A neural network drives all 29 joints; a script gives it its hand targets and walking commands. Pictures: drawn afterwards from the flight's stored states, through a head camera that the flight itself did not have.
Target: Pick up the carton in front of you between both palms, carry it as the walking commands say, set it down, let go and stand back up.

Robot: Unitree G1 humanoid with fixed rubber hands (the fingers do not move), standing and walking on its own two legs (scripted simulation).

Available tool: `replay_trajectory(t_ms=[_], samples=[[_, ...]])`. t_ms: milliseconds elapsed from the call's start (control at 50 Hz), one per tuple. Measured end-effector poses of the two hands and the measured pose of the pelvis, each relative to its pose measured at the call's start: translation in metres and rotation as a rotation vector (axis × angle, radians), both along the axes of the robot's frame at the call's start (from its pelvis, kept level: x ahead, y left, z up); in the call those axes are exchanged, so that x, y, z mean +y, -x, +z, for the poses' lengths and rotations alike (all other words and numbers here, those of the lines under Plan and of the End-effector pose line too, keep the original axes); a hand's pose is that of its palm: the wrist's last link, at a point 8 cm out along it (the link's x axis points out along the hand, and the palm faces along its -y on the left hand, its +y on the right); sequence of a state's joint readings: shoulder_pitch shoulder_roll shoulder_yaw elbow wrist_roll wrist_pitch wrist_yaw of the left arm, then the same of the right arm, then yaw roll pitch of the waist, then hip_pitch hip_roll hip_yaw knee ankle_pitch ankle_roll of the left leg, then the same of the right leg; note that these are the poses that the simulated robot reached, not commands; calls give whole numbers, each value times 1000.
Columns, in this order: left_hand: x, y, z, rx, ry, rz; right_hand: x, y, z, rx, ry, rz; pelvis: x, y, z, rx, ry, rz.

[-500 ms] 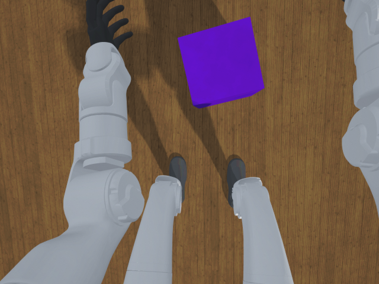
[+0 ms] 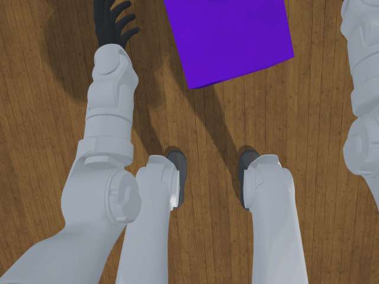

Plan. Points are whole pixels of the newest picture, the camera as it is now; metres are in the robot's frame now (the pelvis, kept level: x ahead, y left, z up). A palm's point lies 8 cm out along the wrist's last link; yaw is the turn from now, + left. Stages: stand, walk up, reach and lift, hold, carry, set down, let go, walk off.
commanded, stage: reach and lift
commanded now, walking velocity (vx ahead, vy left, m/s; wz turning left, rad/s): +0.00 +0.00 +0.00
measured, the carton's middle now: (225, 35) +0.54 -0.07 -0.38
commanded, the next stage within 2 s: none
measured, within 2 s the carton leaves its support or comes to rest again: leaves its support in 1.28 s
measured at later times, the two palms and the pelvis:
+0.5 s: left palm (140, 53) +0.52 +0.13 -0.31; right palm (307, 9) +0.56 -0.23 -0.32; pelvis -0.04 -0.01 -0.13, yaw +1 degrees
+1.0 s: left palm (155, 46) +0.52 +0.09 -0.30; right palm (300, 10) +0.55 -0.22 -0.31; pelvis -0.03 +0.00 -0.13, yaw +1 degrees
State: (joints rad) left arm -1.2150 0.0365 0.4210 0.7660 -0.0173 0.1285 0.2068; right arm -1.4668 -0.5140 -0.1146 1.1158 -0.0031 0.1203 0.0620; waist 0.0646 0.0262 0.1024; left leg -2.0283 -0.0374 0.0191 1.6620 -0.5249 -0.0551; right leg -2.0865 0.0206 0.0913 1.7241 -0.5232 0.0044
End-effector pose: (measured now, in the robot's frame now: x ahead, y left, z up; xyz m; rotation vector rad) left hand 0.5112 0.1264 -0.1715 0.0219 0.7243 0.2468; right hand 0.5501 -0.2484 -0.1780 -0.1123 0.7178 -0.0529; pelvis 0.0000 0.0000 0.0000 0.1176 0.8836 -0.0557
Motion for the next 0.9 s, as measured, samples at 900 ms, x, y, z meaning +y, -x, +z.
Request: replay_trajectory(t_ms=[900], samples=[[-32, -12, -133, 15, 69, -83, 33, -5, -129, 11, -42, 83, -4, 34, -131, -303, 8, 22]])
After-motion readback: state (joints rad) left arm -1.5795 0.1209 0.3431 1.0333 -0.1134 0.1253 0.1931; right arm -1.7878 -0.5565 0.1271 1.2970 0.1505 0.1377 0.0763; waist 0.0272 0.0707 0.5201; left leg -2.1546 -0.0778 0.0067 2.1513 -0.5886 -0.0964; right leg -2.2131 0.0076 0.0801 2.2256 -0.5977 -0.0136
